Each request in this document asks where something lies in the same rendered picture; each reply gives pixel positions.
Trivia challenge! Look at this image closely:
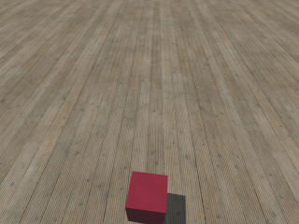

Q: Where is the carton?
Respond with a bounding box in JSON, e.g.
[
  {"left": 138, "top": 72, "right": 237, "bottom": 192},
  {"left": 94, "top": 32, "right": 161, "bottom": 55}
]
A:
[{"left": 125, "top": 171, "right": 168, "bottom": 224}]

